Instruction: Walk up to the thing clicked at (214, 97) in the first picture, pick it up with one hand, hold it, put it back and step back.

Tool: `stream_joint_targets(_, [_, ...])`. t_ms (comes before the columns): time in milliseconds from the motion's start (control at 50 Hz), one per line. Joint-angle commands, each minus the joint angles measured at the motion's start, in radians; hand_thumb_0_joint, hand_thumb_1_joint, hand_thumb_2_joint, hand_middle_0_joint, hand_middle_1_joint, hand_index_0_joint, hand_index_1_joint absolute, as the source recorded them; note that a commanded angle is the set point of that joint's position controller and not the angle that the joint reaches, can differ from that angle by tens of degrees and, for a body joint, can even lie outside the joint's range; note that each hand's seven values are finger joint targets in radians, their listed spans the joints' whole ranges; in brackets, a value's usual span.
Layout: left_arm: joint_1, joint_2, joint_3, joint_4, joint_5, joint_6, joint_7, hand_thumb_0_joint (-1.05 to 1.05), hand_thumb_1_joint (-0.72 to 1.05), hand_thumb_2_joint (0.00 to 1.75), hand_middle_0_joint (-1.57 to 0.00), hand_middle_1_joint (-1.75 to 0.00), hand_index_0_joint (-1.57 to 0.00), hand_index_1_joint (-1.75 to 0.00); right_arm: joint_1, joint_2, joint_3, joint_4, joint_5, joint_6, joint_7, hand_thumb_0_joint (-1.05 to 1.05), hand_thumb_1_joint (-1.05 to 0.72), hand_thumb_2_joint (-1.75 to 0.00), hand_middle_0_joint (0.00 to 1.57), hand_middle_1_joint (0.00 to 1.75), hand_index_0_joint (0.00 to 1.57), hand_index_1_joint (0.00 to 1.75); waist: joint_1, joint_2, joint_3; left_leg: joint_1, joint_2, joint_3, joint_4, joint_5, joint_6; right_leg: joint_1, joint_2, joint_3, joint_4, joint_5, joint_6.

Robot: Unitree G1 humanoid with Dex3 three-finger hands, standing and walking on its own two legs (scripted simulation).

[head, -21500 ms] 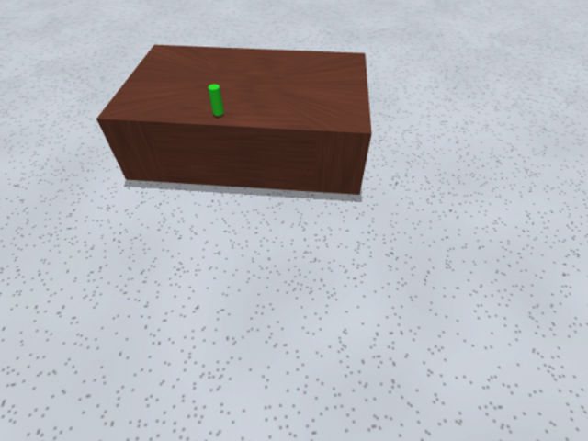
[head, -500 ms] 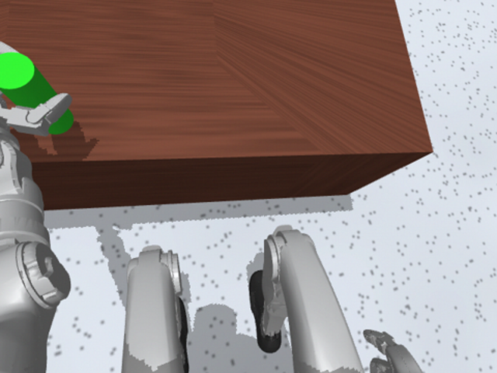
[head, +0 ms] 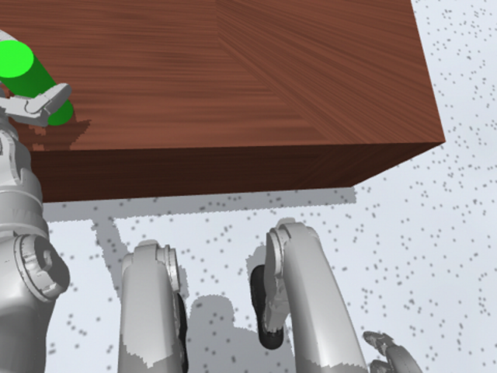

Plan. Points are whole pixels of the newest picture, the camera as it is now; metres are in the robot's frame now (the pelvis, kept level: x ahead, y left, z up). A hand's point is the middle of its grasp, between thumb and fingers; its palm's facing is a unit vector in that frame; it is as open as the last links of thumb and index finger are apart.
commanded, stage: lower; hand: left
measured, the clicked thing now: (36, 88) +0.52 +0.24 -0.01
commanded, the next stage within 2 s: loosen in 0.06 s
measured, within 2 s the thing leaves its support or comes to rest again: neither
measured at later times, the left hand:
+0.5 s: hand (21, 76) +0.53 +0.26 +0.00, palm faces +0.27 -0.96 +0.00, open 9.3 cm
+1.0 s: hand out of the picture +0.54 +0.28 +0.04, palm faces +0.31 -0.95 -0.03, open 16.4 cm
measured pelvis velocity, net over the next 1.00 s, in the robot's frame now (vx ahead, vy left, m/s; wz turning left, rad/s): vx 0.00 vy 0.00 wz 0.00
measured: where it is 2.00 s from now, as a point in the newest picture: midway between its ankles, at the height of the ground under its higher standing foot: (222, 336)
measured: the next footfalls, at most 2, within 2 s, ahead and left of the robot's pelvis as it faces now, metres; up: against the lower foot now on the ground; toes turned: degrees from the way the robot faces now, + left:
none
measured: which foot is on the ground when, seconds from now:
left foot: down 0.00-1.00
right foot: down 0.00-1.00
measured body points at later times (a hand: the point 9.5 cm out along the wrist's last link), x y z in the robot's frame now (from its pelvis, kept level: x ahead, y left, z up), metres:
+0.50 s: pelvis +0.00 +0.00 -0.01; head +0.22 +0.05 +0.38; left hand +0.51 +0.31 +0.00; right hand +0.07 -0.27 -0.12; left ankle +0.07 +0.12 -0.40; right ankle +0.11 -0.12 -0.40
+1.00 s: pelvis +0.00 +0.00 +0.00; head +0.22 +0.04 +0.39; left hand +0.52 +0.33 +0.04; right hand +0.06 -0.28 -0.12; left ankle +0.07 +0.12 -0.40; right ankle +0.11 -0.12 -0.40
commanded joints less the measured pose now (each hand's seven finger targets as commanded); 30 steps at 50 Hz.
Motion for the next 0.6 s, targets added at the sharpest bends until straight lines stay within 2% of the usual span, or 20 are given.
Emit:
stream_joint_targets(0, [-0.375,0.268,0.022,-0.203,-0.004,-0.078,-0.001,0.00,0.13,1.34,-1.41,-1.50,-1.40,-1.53,0.200,-0.213,-0.077,-0.014,-0.008,-0.006,-0.019,0.00,-0.91,-0.90,0.20,0.30,0.20,0.30,0.007,0.186,-0.706,0.417,-0.010,0.019,-0.250,0.199,0.010,0.436,0.028,0.006,-0.189,0.154,-0.036])
stream_joint_targets(60, [-0.372,0.259,0.013,-0.187,-0.003,-0.073,-0.009,0.00,0.14,1.33,-1.40,-1.50,-1.40,-1.52,0.199,-0.213,-0.077,-0.020,-0.009,-0.004,-0.018,0.00,-0.91,-0.90,0.20,0.30,0.20,0.30,-0.003,0.194,-0.706,0.396,-0.012,0.023,-0.242,0.199,0.011,0.439,0.027,0.009,-0.183,0.157,-0.036])
stream_joint_targets(80, [-0.394,0.277,0.021,-0.216,0.000,-0.076,-0.007,0.00,0.14,1.33,-1.39,-1.49,-1.39,-1.51,0.205,-0.214,-0.080,-0.018,-0.009,-0.002,-0.019,0.00,-0.91,-0.90,0.20,0.30,0.20,0.30,0.003,0.187,-0.705,0.383,-0.012,0.027,-0.240,0.186,0.013,0.443,0.028,0.010,-0.185,0.148,-0.034])
stream_joint_targets(100, [-0.361,0.268,0.022,-0.171,0.006,-0.067,-0.006,0.00,0.13,1.33,-1.38,-1.48,-1.38,-1.50,0.202,-0.214,-0.081,-0.015,-0.009,0.001,-0.018,0.00,-0.91,-0.90,0.20,0.30,0.20,0.30,0.002,0.174,-0.686,0.371,-0.012,0.028,-0.240,0.174,0.014,0.441,0.028,0.011,-0.189,0.137,-0.033])
stream_joint_targets(120, [-0.349,0.234,0.002,-0.144,0.002,-0.062,-0.007,0.00,0.14,1.32,-1.38,-1.47,-1.38,-1.49,0.190,-0.214,-0.077,-0.022,-0.008,-0.001,-0.016,0.00,-0.91,-0.90,0.20,0.30,0.20,0.30,0.000,0.173,-0.652,0.365,-0.012,0.022,-0.248,0.157,0.012,0.410,0.026,0.006,-0.187,0.120,-0.036])
stream_joint_targets(140, [-0.356,0.235,0.003,-0.157,-0.003,-0.063,-0.009,0.00,0.12,1.31,-1.37,-1.46,-1.37,-1.48,0.189,-0.215,-0.079,-0.022,-0.006,-0.004,-0.016,0.00,-0.91,-0.90,0.20,0.30,0.20,0.30,-0.004,0.162,-0.653,0.358,-0.010,0.022,-0.243,0.144,0.013,0.405,0.030,0.006,-0.189,0.109,-0.035])
stream_joint_targets(160, [-0.391,0.261,0.014,-0.204,-0.003,-0.071,-0.010,0.00,0.11,1.23,-1.43,-1.45,-1.44,-1.45,0.193,-0.213,-0.080,-0.021,-0.006,-0.002,-0.017,0.00,-0.92,-0.90,0.20,0.30,0.20,0.30,-0.004,0.175,-0.661,0.353,-0.010,0.023,-0.240,0.138,0.014,0.405,0.030,0.006,-0.186,0.105,-0.034])
stream_joint_targets(200, [-0.366,0.259,0.017,-0.187,-0.012,-0.067,-0.018,0.00,0.03,1.07,-1.31,-1.30,-1.34,-1.29,0.187,-0.218,-0.081,-0.024,-0.004,-0.002,-0.019,0.00,-0.92,-0.90,0.20,0.30,0.20,0.30,0.005,0.164,-0.666,0.357,-0.012,0.022,-0.240,0.138,0.015,0.414,0.028,0.005,-0.186,0.108,-0.034])
stream_joint_targets(240, [-0.373,0.260,0.018,-0.196,-0.013,-0.066,-0.022,0.00,-0.05,0.91,-1.24,-1.19,-1.27,-1.17,0.192,-0.216,-0.083,-0.021,-0.004,-0.003,-0.018,0.00,-0.92,-0.89,0.20,0.30,0.20,0.30,0.001,0.167,-0.684,0.362,-0.010,0.027,-0.227,0.160,0.015,0.432,0.030,0.011,-0.181,0.126,-0.032])
stream_joint_targets(300, [-0.365,0.224,-0.004,-0.183,-0.014,-0.058,-0.028,0.00,-0.19,0.72,-1.16,-1.06,-1.19,-1.03,0.192,-0.219,-0.081,-0.027,-0.004,-0.003,-0.018,0.00,-0.92,-0.89,0.20,0.30,0.20,0.30,-0.004,0.196,-0.671,0.397,-0.008,0.017,-0.238,0.200,0.008,0.396,0.027,0.001,-0.168,0.157,-0.039])
stream_joint_targets(320, [-0.375,0.236,-0.002,-0.188,-0.012,-0.056,-0.025,0.00,-0.24,0.73,-1.08,-0.99,-1.11,-0.99,0.195,-0.221,-0.084,-0.033,-0.002,-0.002,-0.019,0.00,-0.93,-0.90,0.20,0.30,0.20,0.30,-0.006,0.188,-0.674,0.393,-0.009,0.013,-0.243,0.186,0.009,0.393,0.028,-0.001,-0.173,0.143,-0.039])
stream_joint_targets(340, [-0.368,0.250,0.008,-0.204,-0.007,-0.057,-0.023,0.00,-0.26,0.68,-1.01,-0.92,-1.03,-0.92,0.191,-0.221,-0.086,-0.030,-0.002,-0.001,-0.019,0.00,-0.92,-0.90,0.20,0.30,0.20,0.30,0.009,0.199,-0.676,0.410,-0.007,0.009,-0.252,0.187,0.006,0.384,0.027,-0.001,-0.169,0.140,-0.040])
stream_joint_targets(360, [-0.382,0.225,-0.016,-0.195,-0.003,-0.056,-0.025,0.00,-0.31,0.63,-0.96,-0.87,-0.96,-0.87,0.192,-0.220,-0.085,-0.031,-0.003,0.000,-0.018,0.00,-0.92,-0.90,0.20,0.30,0.20,0.30,-0.004,0.220,-0.668,0.424,-0.005,0.007,-0.254,0.190,0.002,0.371,0.026,-0.004,-0.165,0.142,-0.042])
stream_joint_targets(380, [-0.390,0.227,-0.010,-0.222,-0.005,-0.056,-0.023,0.00,-0.31,0.58,-0.91,-0.81,-0.91,-0.81,0.195,-0.222,-0.087,-0.030,-0.002,0.000,-0.017,0.00,-0.92,-0.90,0.20,0.30,0.20,0.30,0.006,0.220,-0.674,0.441,-0.003,0.001,-0.260,0.193,0.000,0.360,0.026,-0.007,-0.161,0.142,-0.044])
stream_joint_targets(400, [-0.393,0.235,-0.008,-0.221,-0.005,-0.057,-0.022,0.00,-0.32,0.54,-0.87,-0.76,-0.87,-0.76,0.188,-0.223,-0.088,-0.032,-0.002,0.000,-0.018,0.00,-0.92,-0.90,0.20,0.30,0.20,0.30,0.003,0.223,-0.669,0.438,-0.004,-0.004,-0.263,0.168,0.001,0.343,0.026,-0.007,-0.163,0.122,-0.043])
stream_joint_targets(460, [-0.387,0.201,-0.020,-0.213,-0.015,-0.057,-0.021,0.00,-0.29,0.46,-0.76,-0.64,-0.76,-0.65,0.187,-0.226,-0.084,-0.030,-0.002,-0.003,-0.016,0.00,-0.92,-0.90,0.20,0.30,0.20,0.30,-0.003,0.239,-0.656,0.462,-0.002,-0.017,-0.264,0.185,-0.005,0.313,0.020,-0.012,-0.149,0.136,-0.045])
stream_joint_targets(480, [-0.411,0.232,-0.005,-0.241,-0.014,-0.063,-0.017,0.00,-0.30,0.45,-0.74,-0.62,-0.74,-0.62,0.190,-0.228,-0.085,-0.032,-0.002,-0.002,-0.017,0.00,-0.92,-0.90,0.20,0.30,0.20,0.30,-0.001,0.252,-0.671,0.463,-0.004,-0.018,-0.267,0.183,-0.005,0.319,0.019,-0.012,-0.148,0.133,-0.046])
stream_joint_targets(500, [-0.381,0.225,-0.005,-0.207,-0.012,-0.057,-0.017,0.00,-0.31,0.43,-0.72,-0.59,-0.71,-0.60,0.186,-0.230,-0.087,-0.037,-0.001,0.000,-0.017,0.00,-0.92,-0.90,0.20,0.30,0.20,0.30,0.000,0.231,-0.669,0.470,-0.003,-0.022,-0.270,0.178,-0.003,0.320,0.018,-0.012,-0.155,0.130,-0.043])
stream_joint_targets(540, [-0.440,0.256,0.001,-0.284,-0.008,-0.066,-0.006,0.00,-0.30,0.39,-0.66,-0.53,-0.65,-0.54,0.197,-0.224,-0.086,-0.028,-0.003,0.002,-0.018,0.00,-0.91,-0.90,0.20,0.30,0.20,0.30,0.004,0.248,-0.696,0.473,-0.004,-0.015,-0.267,0.168,-0.002,0.337,0.021,-0.008,-0.157,0.126,-0.043])
stream_joint_targets(580, [-0.388,0.220,-0.002,-0.221,-0.011,-0.062,-0.004,0.00,-0.31,0.36,-0.60,-0.48,-0.59,-0.49,0.187,-0.222,-0.080,-0.027,-0.003,0.003,-0.016,0.00,-0.91,-0.90,0.20,0.30,0.20,0.30,0.003,0.240,-0.672,0.475,-0.005,-0.018,-0.267,0.185,-0.004,0.322,0.017,-0.010,-0.150,0.134,-0.044])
